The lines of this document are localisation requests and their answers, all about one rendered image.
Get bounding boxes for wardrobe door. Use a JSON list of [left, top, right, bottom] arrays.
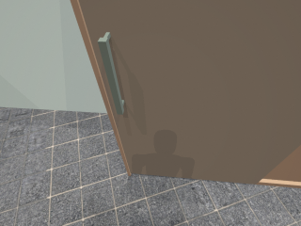
[[263, 145, 301, 182], [78, 0, 301, 185]]

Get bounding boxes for handle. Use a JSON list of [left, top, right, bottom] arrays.
[[98, 32, 125, 115]]

